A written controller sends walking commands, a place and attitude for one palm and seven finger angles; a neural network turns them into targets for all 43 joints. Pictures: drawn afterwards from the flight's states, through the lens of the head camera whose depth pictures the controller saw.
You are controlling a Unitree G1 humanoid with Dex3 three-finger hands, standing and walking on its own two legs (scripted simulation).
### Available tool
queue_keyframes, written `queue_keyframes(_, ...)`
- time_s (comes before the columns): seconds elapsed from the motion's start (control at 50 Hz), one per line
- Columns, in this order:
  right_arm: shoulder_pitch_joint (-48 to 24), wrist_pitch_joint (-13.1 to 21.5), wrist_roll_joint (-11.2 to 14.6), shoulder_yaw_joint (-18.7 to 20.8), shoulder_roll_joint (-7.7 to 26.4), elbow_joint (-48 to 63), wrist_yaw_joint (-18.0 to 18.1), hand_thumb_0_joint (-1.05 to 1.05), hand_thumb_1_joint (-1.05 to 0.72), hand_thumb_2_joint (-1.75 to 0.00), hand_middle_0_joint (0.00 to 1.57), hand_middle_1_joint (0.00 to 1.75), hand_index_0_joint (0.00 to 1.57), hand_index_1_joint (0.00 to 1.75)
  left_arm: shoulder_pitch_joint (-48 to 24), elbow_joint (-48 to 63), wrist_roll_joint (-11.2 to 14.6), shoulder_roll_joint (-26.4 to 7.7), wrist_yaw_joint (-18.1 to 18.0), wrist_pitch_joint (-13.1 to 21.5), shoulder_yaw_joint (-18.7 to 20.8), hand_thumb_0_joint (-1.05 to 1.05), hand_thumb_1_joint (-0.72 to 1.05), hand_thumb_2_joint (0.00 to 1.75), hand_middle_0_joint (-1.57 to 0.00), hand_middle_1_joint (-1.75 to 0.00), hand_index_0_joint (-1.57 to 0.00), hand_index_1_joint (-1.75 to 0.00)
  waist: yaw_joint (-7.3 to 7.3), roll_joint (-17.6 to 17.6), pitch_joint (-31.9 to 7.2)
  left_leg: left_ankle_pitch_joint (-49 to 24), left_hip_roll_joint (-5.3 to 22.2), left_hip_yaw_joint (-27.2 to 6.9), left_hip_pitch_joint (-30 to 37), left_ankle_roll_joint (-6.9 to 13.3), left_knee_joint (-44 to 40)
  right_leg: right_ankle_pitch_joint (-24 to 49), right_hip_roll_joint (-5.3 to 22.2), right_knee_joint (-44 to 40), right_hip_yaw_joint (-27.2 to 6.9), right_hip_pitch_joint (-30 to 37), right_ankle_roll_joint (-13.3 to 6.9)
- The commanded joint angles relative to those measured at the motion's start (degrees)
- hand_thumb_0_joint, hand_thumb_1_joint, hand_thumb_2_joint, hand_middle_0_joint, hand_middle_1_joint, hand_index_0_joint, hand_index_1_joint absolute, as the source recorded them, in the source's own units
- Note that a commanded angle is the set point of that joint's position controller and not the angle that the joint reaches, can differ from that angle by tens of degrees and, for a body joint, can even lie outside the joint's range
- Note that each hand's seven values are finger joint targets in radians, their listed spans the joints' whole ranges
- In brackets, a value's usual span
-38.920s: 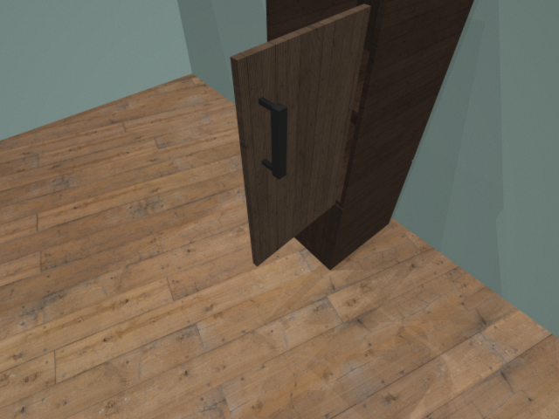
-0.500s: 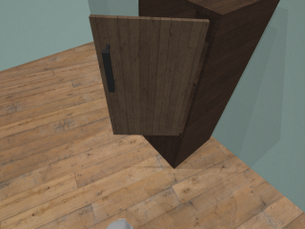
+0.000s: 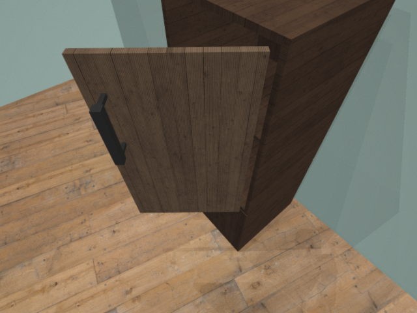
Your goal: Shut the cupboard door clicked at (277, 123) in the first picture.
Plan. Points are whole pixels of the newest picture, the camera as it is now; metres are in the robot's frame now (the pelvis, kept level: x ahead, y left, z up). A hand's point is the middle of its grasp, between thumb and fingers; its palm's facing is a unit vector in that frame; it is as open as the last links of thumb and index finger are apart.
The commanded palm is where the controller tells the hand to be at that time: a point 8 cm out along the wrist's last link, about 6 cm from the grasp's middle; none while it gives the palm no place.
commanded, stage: come to a stop and stand still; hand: left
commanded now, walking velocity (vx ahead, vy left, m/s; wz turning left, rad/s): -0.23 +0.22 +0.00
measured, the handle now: (112, 131) +0.44 +0.22 +0.09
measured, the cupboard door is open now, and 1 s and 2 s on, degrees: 51 51 51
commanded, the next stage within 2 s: look again from close up in 1.16 s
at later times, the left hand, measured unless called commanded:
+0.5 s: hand out of the picture +0.00 +0.26 -0.18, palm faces +0.05 -0.98 -0.21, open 7.3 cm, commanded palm none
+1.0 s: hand out of the picture -0.02 +0.17 -0.17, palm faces -0.02 -0.98 -0.20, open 7.2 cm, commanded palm none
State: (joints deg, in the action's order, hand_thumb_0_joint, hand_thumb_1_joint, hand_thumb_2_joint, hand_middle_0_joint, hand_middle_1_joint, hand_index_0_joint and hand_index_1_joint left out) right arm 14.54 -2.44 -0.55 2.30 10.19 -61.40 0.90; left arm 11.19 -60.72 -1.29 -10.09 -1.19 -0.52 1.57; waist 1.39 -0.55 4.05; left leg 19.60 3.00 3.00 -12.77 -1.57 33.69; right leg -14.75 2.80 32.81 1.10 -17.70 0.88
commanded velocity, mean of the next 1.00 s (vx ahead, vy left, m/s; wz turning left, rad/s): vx -0.02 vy -0.04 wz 0.00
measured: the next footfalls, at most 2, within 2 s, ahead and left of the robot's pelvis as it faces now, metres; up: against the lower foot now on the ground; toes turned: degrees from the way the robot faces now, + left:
left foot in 0.26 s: +0.02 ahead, +0.13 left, +0.00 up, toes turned +3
right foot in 0.72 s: -0.01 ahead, -0.09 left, +0.00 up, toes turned -7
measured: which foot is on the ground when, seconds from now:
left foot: up 0.00-0.24, down 0.26-1.00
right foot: down 0.00-0.26, up 0.28-0.70, down 0.72-1.00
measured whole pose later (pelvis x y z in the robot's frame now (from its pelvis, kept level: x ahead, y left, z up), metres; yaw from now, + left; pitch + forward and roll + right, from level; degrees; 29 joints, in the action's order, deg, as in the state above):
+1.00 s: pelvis -0.06 +0.00 +0.01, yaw -2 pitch -3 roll +0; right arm 19.9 -1.5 -1.2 0.6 8.0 -66.8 1.2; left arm 13.4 -63.4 -0.3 -9.8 -2.0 -0.6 0.9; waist 2.2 0.3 2.0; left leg 10.7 4.1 1.5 -10.7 -2.8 24.2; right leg -15.0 -1.2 23.9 1.8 -6.3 -1.5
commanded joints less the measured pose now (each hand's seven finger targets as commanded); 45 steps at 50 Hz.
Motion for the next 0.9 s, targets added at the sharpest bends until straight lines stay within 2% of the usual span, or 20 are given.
queue_keyframes(0.0,2.78,0.26,0.21,1.71,5.42,3.05,0.75,0.00,-0.90,-0.90,0.20,0.30,0.20,0.30,5.10,1.71,-0.23,-11.76,-1.52,0.55,2.91,0.00,0.90,0.90,-0.20,-0.30,-0.20,-0.30,-3.44,13.58,-6.21,12.14,-2.45,-0.75,-8.46,-0.32,14.39,54.00,18.32,-9.41,-15.49,13.26,-12.49)
queue_keyframes(0.06,-0.93,-0.05,0.60,1.95,6.02,5.07,0.86,0.00,-0.90,-0.90,0.20,0.30,0.20,0.30,5.70,2.31,-0.50,-12.82,-2.33,0.04,4.27,0.00,0.90,0.90,-0.20,-0.30,-0.20,-0.30,-5.11,11.82,-9.03,15.15,-2.82,-3.93,-13.86,-0.87,20.73,60.30,20.22,-7.32,-14.70,20.27,-14.75)
queue_keyframes(0.14,-0.45,0.07,0.62,1.59,4.83,5.51,0.33,0.00,-0.90,-0.90,0.20,0.30,0.20,0.30,1.43,4.65,-0.77,-12.65,-2.06,-0.52,4.36,0.00,0.90,0.90,-0.20,-0.30,-0.20,-0.30,-3.15,13.02,-10.69,8.25,-3.18,-2.73,-8.21,-1.50,10.10,48.86,15.71,-6.72,-9.69,16.40,-11.30)
queue_keyframes(0.2,3.75,0.68,0.37,1.53,5.33,3.75,0.13,0.00,-0.90,-0.90,0.20,0.30,0.20,0.30,-0.49,5.22,-0.11,-11.24,-1.79,-1.04,3.87,0.00,0.90,0.90,-0.20,-0.30,-0.20,-0.30,-0.25,10.19,-10.60,-11.01,-2.68,-0.20,4.68,-1.48,-10.63,30.31,10.52,-2.25,-6.40,8.61,-5.76)
queue_keyframes(0.22,3.67,1.34,-0.03,1.89,8.53,4.08,0.17,0.00,-0.90,-0.90,0.20,0.30,0.20,0.30,0.77,5.75,0.41,-8.53,-1.69,-1.40,3.15,0.00,0.90,0.90,-0.20,-0.30,-0.20,-0.30,-0.38,0.83,-10.85,-20.17,3.80,-5.31,10.60,-0.33,-14.34,14.50,5.97,2.18,-3.35,1.71,-2.64)
queue_keyframes(0.24,2.12,1.60,-0.71,2.64,12.87,5.68,0.39,0.00,-0.90,-0.90,0.20,0.30,0.20,0.30,1.51,6.51,0.69,-5.05,-1.51,-1.98,2.27,0.00,0.90,0.90,-0.20,-0.30,-0.20,-0.30,-0.71,-14.28,-8.25,-35.16,15.82,-17.61,6.72,4.62,-16.49,-13.56,-0.30,8.39,0.79,-4.45,0.96)
queue_keyframes(0.26,1.14,1.16,-1.14,2.63,13.25,6.49,0.77,0.00,-0.90,-0.90,0.20,0.30,0.20,0.30,0.60,6.92,0.27,-5.49,-1.96,-2.88,2.19,0.00,0.90,0.90,-0.20,-0.30,-0.20,-0.30,0.14,-12.66,-5.56,-36.94,19.08,-18.18,-1.17,9.08,-16.15,-20.31,-1.78,16.10,-3.31,-1.42,0.84)
queue_keyframes(0.28,-1.42,1.39,-1.39,1.90,12.60,7.18,1.10,0.00,-0.90,-0.90,0.20,0.30,0.20,0.30,0.68,7.00,0.42,-5.56,-1.69,-3.14,2.28,0.00,0.90,0.90,-0.20,-0.30,-0.20,-0.30,-1.00,-7.53,-3.00,-30.98,18.56,-14.81,-5.07,11.16,-17.26,-17.66,-1.61,20.52,-4.84,-1.11,0.41)
queue_keyframes(0.3,-3.12,1.85,-1.33,1.34,11.00,6.94,1.69,0.00,-0.90,-0.90,0.20,0.30,0.20,0.30,0.60,5.60,0.01,-5.91,-1.46,-3.63,2.48,0.00,0.90,0.90,-0.20,-0.30,-0.20,-0.30,-1.67,-10.92,-0.77,-31.01,14.98,-13.75,-4.99,9.17,-18.14,-14.35,-1.78,22.77,-6.26,-3.38,0.46)
queue_keyframes(0.36,-3.77,2.20,-1.14,0.30,8.82,7.16,2.32,0.00,-0.90,-0.90,0.20,0.30,0.20,0.30,3.41,3.54,0.32,-7.00,-0.46,-2.99,2.73,0.00,0.90,0.90,-0.20,-0.30,-0.20,-0.30,-2.33,-8.45,1.10,-30.34,12.97,-10.84,-0.81,8.06,-17.25,-8.57,-1.96,25.26,-6.52,-6.15,1.14)
queue_keyframes(0.5,3.39,2.34,-0.96,1.93,10.04,4.57,2.98,0.00,-0.90,-0.90,0.20,0.30,0.20,0.30,1.64,5.04,0.25,-5.84,0.44,-2.71,2.30,0.00,0.90,0.90,-0.20,-0.30,-0.20,-0.30,1.07,-6.73,-5.00,-37.72,15.96,-11.54,14.69,11.50,-14.40,-10.72,-1.35,18.88,-4.13,-9.54,1.90)
queue_keyframes(0.58,3.56,2.17,-0.92,2.19,10.53,3.46,2.54,0.00,-0.90,-0.90,0.20,0.30,0.20,0.30,1.30,5.00,0.50,-4.18,0.47,-2.19,1.43,0.00,0.90,0.90,-0.20,-0.30,-0.20,-0.30,1.44,-9.85,-5.54,-39.10,14.37,-10.48,12.30,10.91,-13.11,-11.93,-1.54,6.33,-0.97,-1.66,0.90)
queue_keyframes(0.66,1.14,2.11,-0.01,1.95,9.33,2.58,1.87,0.00,-0.90,-0.90,0.20,0.30,0.20,0.30,7.95,1.59,0.37,-4.68,0.09,-1.28,1.41,0.00,0.90,0.90,-0.20,-0.30,-0.20,-0.30,-1.93,-6.07,-6.14,-23.91,9.64,-7.81,3.29,6.81,-10.55,4.94,-2.04,-11.53,0.48,11.99,-0.12)
queue_keyframes(0.68,1.55,2.12,0.31,1.72,7.39,2.43,1.54,0.00,-0.90,-0.90,0.20,0.30,0.20,0.30,8.51,1.17,0.11,-5.96,-0.23,-0.80,1.54,0.00,0.90,0.90,-0.20,-0.30,-0.20,-0.30,-1.91,-1.53,-5.52,-15.18,6.40,-5.80,-1.14,4.23,-8.45,7.40,1.63,-15.75,-4.79,15.08,-1.26)
queue_keyframes(0.7,1.41,1.88,0.61,0.94,4.27,2.68,1.23,0.00,-0.90,-0.90,0.20,0.30,0.20,0.30,7.03,0.97,-0.02,-8.19,-0.47,-0.30,1.59,0.00,0.90,0.90,-0.20,-0.30,-0.20,-0.30,-0.92,6.57,-2.60,-3.62,1.80,-1.43,-4.17,1.44,-6.94,5.38,8.50,-18.40,-11.37,12.19,-4.02)
queue_keyframes(0.72,1.16,1.41,0.28,0.33,3.13,2.54,0.83,0.00,-0.90,-0.90,0.20,0.30,0.20,0.30,4.88,1.18,0.14,-9.84,-0.39,-0.09,1.37,0.00,0.90,0.90,-0.20,-0.30,-0.20,-0.30,-0.35,9.48,-0.11,1.14,-0.22,-0.21,-1.58,0.66,-5.46,-1.84,12.29,-21.54,-13.35,4.37,-6.96)
queue_keyframes(0.74,1.48,1.23,-0.11,0.29,2.82,2.04,0.35,0.00,-0.90,-0.90,0.20,0.30,0.20,0.30,3.08,1.70,0.11,-9.70,-0.33,-0.18,0.89,0.00,0.90,0.90,-0.20,-0.30,-0.20,-0.30,0.35,6.30,1.47,-0.12,-0.73,-0.93,1.86,0.96,-4.51,-6.94,11.37,-21.67,-12.32,-0.93,-7.44)
queue_keyframes(0.78,3.83,1.22,-0.71,-0.10,2.62,-0.32,0.51,0.00,-0.90,-0.90,0.20,0.30,0.20,0.30,2.11,0.57,0.41,-6.99,-0.54,0.66,0.43,0.00,0.90,0.90,-0.20,-0.30,-0.20,-0.30,0.75,10.96,3.72,-7.20,0.39,-1.19,2.68,0.91,-6.27,-1.11,7.61,-20.60,-10.13,-1.04,-6.64)
queue_keyframes(0.82,6.06,1.90,-0.46,-0.39,3.10,-2.05,0.69,0.00,-0.90,-0.90,0.20,0.30,0.20,0.30,2.89,-0.09,0.94,-5.62,-0.56,0.95,-0.09,0.00,0.90,0.90,-0.20,-0.30,-0.20,-0.30,0.72,7.47,2.29,-12.76,1.32,-2.87,4.45,0.97,-9.80,2.45,5.24,-17.74,-7.21,1.09,-5.00)
queue_keyframes(0.88,6.08,1.99,-0.41,-0.55,3.43,-3.27,0.73,0.00,-0.90,-0.90,0.20,0.30,0.20,0.30,4.25,-0.94,0.99,-5.08,-0.67,0.49,-0.14,0.00,0.90,0.90,-0.20,-0.30,-0.20,-0.30,-0.29,3.35,4.08,-10.48,1.86,-3.30,2.74,0.79,-12.08,-4.73,3.62,-18.87,-6.91,1.67,-3.54)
